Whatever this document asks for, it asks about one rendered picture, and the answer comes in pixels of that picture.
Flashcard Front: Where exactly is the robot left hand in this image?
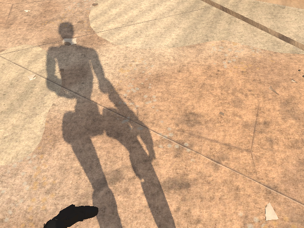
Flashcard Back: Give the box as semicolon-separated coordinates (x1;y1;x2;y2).
44;204;99;228

